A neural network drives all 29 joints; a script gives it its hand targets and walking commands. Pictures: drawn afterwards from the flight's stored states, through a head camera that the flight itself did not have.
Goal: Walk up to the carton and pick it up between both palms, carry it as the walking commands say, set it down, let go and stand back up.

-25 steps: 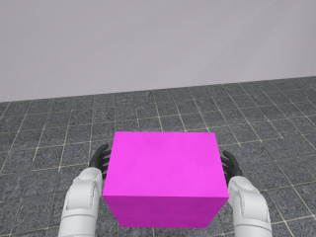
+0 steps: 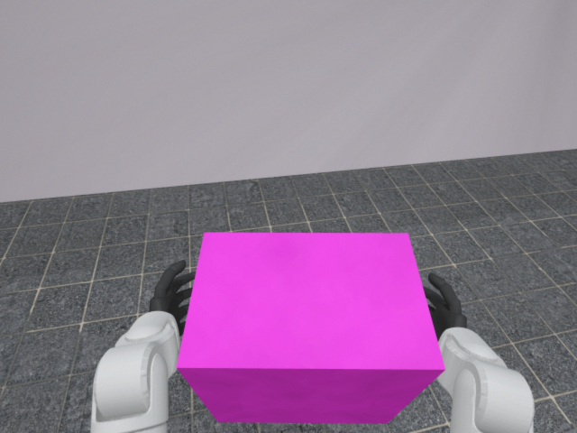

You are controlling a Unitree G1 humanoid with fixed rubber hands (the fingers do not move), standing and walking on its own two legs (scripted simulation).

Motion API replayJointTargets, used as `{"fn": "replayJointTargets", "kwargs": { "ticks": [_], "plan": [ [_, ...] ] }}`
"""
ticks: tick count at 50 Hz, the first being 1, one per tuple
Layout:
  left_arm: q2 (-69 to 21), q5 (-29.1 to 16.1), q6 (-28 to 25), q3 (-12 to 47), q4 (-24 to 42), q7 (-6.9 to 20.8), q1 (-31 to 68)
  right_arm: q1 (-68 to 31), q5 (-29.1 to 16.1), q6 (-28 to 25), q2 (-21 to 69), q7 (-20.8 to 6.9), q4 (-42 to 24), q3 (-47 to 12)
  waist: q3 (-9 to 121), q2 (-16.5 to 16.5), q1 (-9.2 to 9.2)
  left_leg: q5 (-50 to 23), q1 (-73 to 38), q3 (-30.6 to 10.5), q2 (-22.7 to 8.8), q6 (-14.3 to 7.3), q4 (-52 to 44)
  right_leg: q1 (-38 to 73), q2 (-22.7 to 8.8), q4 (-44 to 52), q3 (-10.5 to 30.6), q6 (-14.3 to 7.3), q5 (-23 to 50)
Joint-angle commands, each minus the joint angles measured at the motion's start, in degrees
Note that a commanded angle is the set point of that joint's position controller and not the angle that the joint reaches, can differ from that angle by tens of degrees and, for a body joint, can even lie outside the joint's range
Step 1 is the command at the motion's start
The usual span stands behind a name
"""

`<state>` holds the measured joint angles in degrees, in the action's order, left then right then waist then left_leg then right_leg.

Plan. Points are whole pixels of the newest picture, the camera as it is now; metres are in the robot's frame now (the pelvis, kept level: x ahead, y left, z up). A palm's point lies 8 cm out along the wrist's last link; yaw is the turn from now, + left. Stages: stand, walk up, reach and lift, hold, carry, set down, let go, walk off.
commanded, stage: carry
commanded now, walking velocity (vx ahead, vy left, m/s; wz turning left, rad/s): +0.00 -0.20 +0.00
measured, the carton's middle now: (304, 336) +0.26 -0.01 +0.03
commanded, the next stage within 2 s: none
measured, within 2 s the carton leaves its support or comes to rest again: neither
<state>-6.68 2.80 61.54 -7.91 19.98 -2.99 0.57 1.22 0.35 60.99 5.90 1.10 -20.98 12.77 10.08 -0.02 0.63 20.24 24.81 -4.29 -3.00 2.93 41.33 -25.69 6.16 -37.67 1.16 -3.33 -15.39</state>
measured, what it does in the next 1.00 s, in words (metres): steps to the right: right foot, then left foot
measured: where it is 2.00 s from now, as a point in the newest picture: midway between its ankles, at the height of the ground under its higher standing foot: outside the picture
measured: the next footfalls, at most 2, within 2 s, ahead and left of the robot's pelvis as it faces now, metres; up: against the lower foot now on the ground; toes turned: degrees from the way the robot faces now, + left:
right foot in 0.46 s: +0.05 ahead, -0.17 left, +0.00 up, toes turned -2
left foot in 0.92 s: -0.03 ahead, +0.03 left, +0.00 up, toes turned +10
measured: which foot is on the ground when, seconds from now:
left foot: down 0.00-0.76, up 0.78-0.90, down 0.92-1.00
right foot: down 0.00-0.28, up 0.30-0.44, down 0.46-0.94, up 0.96-1.00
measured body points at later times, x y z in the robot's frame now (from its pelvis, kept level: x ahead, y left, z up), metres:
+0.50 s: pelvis -0.04 -0.05 +0.01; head -0.09 -0.05 +0.46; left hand +0.18 +0.14 +0.08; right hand +0.19 -0.21 +0.08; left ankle -0.01 +0.11 -0.72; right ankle +0.01 -0.17 -0.72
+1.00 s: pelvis -0.10 -0.10 +0.00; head -0.13 -0.09 +0.45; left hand +0.13 +0.08 +0.07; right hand +0.14 -0.27 +0.07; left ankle -0.07 +0.03 -0.72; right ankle -0.01 -0.18 -0.70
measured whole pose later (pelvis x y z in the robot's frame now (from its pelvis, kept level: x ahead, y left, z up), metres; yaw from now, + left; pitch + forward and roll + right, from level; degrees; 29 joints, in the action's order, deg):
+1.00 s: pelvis -0.10 -0.10 +0.00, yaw +2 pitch +3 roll +0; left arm -7.2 0.5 67.8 -9.0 26.6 -5.3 -3.9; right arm 4.4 -0.7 65.9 7.7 2.6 -25.0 11.7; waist 8.4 -1.3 0.4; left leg 17.3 23.6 6.9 -5.3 -0.1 38.3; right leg -31.7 1.6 -42.3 -4.5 -1.7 -16.5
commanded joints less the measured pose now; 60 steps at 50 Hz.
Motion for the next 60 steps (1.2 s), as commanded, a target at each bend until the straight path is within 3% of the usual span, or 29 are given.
{"fn": "replayJointTargets", "kwargs": {
  "ticks": [1, 4, 8, 10, 13, 14, 15, 16, 18, 22, 24, 26, 28, 30, 33, 35, 37, 39, 41, 44, 45, 46, 47, 48, 49, 51, 58, 59, 60],
  "plan": [
    [-40.36, -15.92, 1.75, 41.37, 14.46, 4.92, 27.11, -27.96, -16.32, 2.83, 39.75, -5.55, -12.35, -48.16, 15.74, 0.27, 0.53, -10.27, -5.2, -3.95, -7.8, -5.63, -2.84, 5.08, -12.98, 5.91, 7.8, -2.06, 12.67],
    [-39.19, -16.18, 3.84, 40.81, 13.97, 4.33, 24.48, -25.31, -15.98, 4.58, 38.87, -4.38, -12.42, -47.54, 12.71, 3.33, 0.11, -8.43, -0.79, -5.6, -8.7, -5.55, -4.49, 4.9, -12.95, 8.2, 9.06, -1.01, 6.21],
    [-39.36, -15.85, 4.53, 40.15, 14.41, 3.62, 25.42, -30.34, -16.46, 5.61, 38.82, -3.55, -14.42, -48.45, 9.91, -10.02, -0.8, 10.22, 4.47, 7.59, 0.6, -1.68, 13.96, 4.66, -21.17, 22.32, 18.72, -8.03, -3.32],
    [-41.33, -15.6, 4.49, 39.81, 14.81, 3.09, 23.7, -31.5, -17.58, 5.59, 39.22, -4.19, -15.78, -47.75, 8.06, -5.96, -0.96, 8.22, 1.91, 7.38, -1.44, -2.3, 12.49, 1.03, -19.14, 21.4, 14.86, -9.88, -4.51],
    [-43.6, -16.32, 3.96, 40.94, 15.91, 3.11, 24.16, -31.01, -17.86, 4.84, 39.49, -4.34, -18.44, -47.84, 12.98, -4.97, 0.57, 2.19, -14.07, 8.96, -1.59, -5.79, -13.65, -1.08, -12.77, 16.32, 7.26, -4.69, 0.0],
    [-40.78, -16.93, 4.03, 41.66, 18.55, 2.74, 26.18, -25.78, -16.08, 5.42, 39.2, -4.12, -14.17, -46.43, 11.67, 1.98, 1.34, -0.82, -17.44, -2.24, -9.2, -8.08, -15.78, -7.39, -10.16, 8.2, 4.26, -1.33, -0.37],
    [-42.3, -18.42, 4.47, 43.65, 18.46, 3.12, 26.73, -24.4, -15.89, 5.18, 39.23, -4.0, -13.75, -44.7, 13.99, 19.24, 1.2, -3.99, -16.5, -19.7, -21.44, -12.47, -21.53, -10.93, -5.56, -3.64, -0.34, 1.1, -8.43],
    [-43.12, -18.7, 4.31, 44.67, 20.04, 3.41, 29.73, -23.36, -15.44, 4.92, 39.61, -4.1, -13.7, -44.89, 10.4, 17.58, 0.3, -10.2, -13.06, -20.43, -25.97, -13.72, -23.89, -10.63, -8.81, -7.92, 0.29, 2.0, -7.63],
    [-43.38, -19.64, 5.26, 44.25, 16.49, 4.08, 29.44, -23.37, -13.2, 5.31, 39.12, -3.12, -12.7, -43.53, 6.05, 8.21, -0.1, -8.23, -7.29, -12.35, -22.24, -11.38, -23.23, -6.65, -10.78, -5.78, 1.24, 2.16, -6.06],
    [-42.74, -19.57, 5.53, 43.15, 12.92, 5.09, 23.91, -27.16, -13.81, 5.21, 38.53, -2.81, -16.27, -45.05, 8.48, 7.79, -0.95, -5.39, -2.61, -0.57, -14.6, -5.58, -19.6, 5.57, -5.36, 6.49, -6.02, 2.16, -1.67],
    [-42.96, -19.96, 5.62, 44.15, 13.79, 4.75, 24.76, -24.43, -12.8, 5.31, 37.75, -2.82, -15.36, -43.52, 9.19, 10.07, -0.93, -10.04, -0.25, -0.04, -12.05, -4.07, -16.55, 10.91, -8.03, 12.17, -4.36, 2.2, 0.17],
    [-42.19, -19.74, 4.8, 43.67, 17.17, 4.89, 25.92, -22.66, -13.71, 5.74, 40.69, -3.33, -14.88, -46.14, 11.41, -5.09, -0.23, -1.79, -0.13, 9.97, -4.31, -0.33, -3.14, 10.31, -16.58, 17.36, 7.14, -1.36, 5.87],
    [-43.03, -19.15, 4.68, 44.12, 17.27, 4.73, 25.41, -24.96, -14.33, 5.37, 39.82, -3.75, -17.05, -46.34, 12.05, -6.98, -0.32, 3.74, -0.09, 12.29, -0.89, -1.12, 3.34, 7.67, -20.11, 17.45, 6.86, -5.74, 6.33],
    [-43.61, -18.08, 4.42, 42.85, 16.62, 4.79, 23.17, -27.75, -15.87, 5.68, 40.9, -4.33, -17.85, -48.48, 10.74, -11.8, 0.14, 0.41, -2.69, 10.84, -2.12, -3.67, -2.26, 5.02, -17.61, 15.16, 3.34, -5.78, 5.97],
    [-42.78, -18.55, 4.39, 43.82, 19.77, 5.09, 26.49, -28.2, -16.55, 5.5, 41.29, -4.68, -18.24, -48.69, 9.9, -3.05, 0.33, -0.78, -7.73, 7.99, -5.49, -5.29, -8.76, -0.64, -13.25, 12.36, -1.8, -1.18, -5.3],
    [-40.05, -16.86, 4.9, 42.2, 18.06, 4.48, 22.36, -23.74, -16.56, 5.94, 40.64, -4.4, -14.8, -48.9, 9.53, 5.58, 0.11, 2.19, -6.26, -1.41, -11.39, -6.07, -13.15, -1.27, -10.85, 8.91, -0.43, 0.58, -8.95],
    [-40.49, -16.67, 4.78, 41.79, 16.28, 4.91, 21.46, -26.81, -16.47, 5.41, 39.68, -4.14, -17.9, -49.55, 9.02, -0.97, -0.45, 5.02, 1.36, 1.71, -9.36, -3.76, -9.48, 3.96, -13.16, 13.58, 4.74, -1.5, -10.36],
    [-42.74, -17.82, 4.37, 42.94, 18.09, 4.93, 24.93, -28.81, -16.75, 5.53, 41.45, -4.35, -18.37, -49.54, 9.0, -7.29, -1.06, 4.18, 3.63, 12.87, -0.98, -1.18, 4.13, 5.69, -19.45, 22.35, 10.14, -6.04, -10.36],
    [-43.14, -16.66, 4.35, 41.78, 16.66, 4.67, 22.48, -30.02, -17.65, 5.74, 42.13, -4.91, -17.78, -50.13, 10.28, -8.79, -1.57, 10.19, 3.92, 9.43, -1.41, -2.85, 18.24, 4.74, -22.27, 22.43, 10.11, -9.83, -6.57],
    [-44.38, -17.74, 3.84, 43.08, 18.8, 4.61, 26.19, -27.64, -17.36, 5.7, 42.6, -5.51, -14.98, -48.84, 11.14, -5.05, -0.63, 6.61, -1.84, 9.73, -3.49, -5.25, 9.22, 1.92, -20.32, 20.15, 5.8, -8.92, -3.7],
    [-43.57, -17.28, 3.97, 42.66, 18.52, 4.55, 24.67, -25.72, -16.87, 5.69, 41.16, -5.37, -15.05, -48.64, 11.46, -7.32, 0.33, 4.59, -10.0, 11.98, -2.84, -6.0, -4.36, -0.97, -17.47, 20.17, 2.54, -5.12, -5.3],
    [-44.63, -17.18, 4.02, 43.11, 17.78, 4.61, 25.85, -27.44, -16.7, 5.29, 41.22, -5.5, -15.92, -48.4, 11.5, -3.53, 0.82, 2.97, -15.89, 11.59, -1.47, -6.79, -17.39, -2.44, -14.08, 17.23, 0.56, -2.16, -7.23],
    [-44.87, -18.11, 3.56, 43.9, 18.12, 4.64, 27.56, -27.25, -16.32, 4.87, 41.68, -5.12, -15.76, -47.43, 13.1, 6.62, 1.2, 3.65, -20.73, -2.84, -11.47, -7.96, -22.86, -7.1, -10.9, 5.16, -1.79, -0.6, -4.45],
    [-42.47, -17.73, 4.14, 44.03, 17.95, 5.01, 24.0, -24.52, -15.75, 4.75, 40.59, -4.95, -13.62, -47.3, 9.27, 16.03, 0.93, 2.08, -13.61, -23.38, -26.48, -13.6, -27.41, -13.13, -6.89, -6.96, -3.23, 3.32, -8.18],
    [-46.34, -18.89, 3.93, 45.96, 17.72, 5.25, 28.8, -26.14, -15.67, 4.05, 41.74, -5.01, -14.89, -46.73, 7.76, 14.68, 0.0, -9.41, -12.78, -17.0, -25.77, -13.35, -26.02, -12.11, -9.48, -11.96, 1.13, 2.94, -5.89],
    [-44.19, -19.23, 3.8, 45.01, 18.97, 5.74, 28.48, -25.95, -15.89, 4.34, 42.23, -5.07, -14.0, -47.79, 5.7, 7.76, -0.15, -2.26, -8.0, -9.34, -22.03, -11.19, -24.97, -9.26, -11.66, -11.88, 1.76, 2.96, -3.22],
    [-44.64, -20.35, 3.43, 45.73, 17.88, 5.52, 25.34, -24.91, -14.0, 3.46, 41.31, -3.77, -18.16, -46.28, 12.0, 9.7, -0.61, -21.84, -8.66, 2.98, -13.94, -5.32, -14.79, 9.15, -5.21, 11.24, -9.69, 3.09, -0.5],
    [-43.76, -20.33, 3.48, 45.33, 18.16, 5.54, 23.49, -22.54, -13.45, 3.72, 40.83, -3.65, -17.09, -45.91, 13.56, 8.7, -0.7, -23.1, -7.24, 4.62, -12.29, -3.24, -10.91, 13.42, -8.49, 15.39, -6.74, 2.75, 3.3],
    [-41.89, -19.71, 3.26, 45.21, 19.27, 5.51, 22.39, -20.3, -13.36, 3.82, 39.93, -3.66, -17.98, -46.89, 13.91, 0.35, -0.38, -13.17, -3.84, 10.28, -6.84, -0.54, -4.27, 13.99, -15.63, 19.06, 3.07, 0.97, 9.4]
  ]
}}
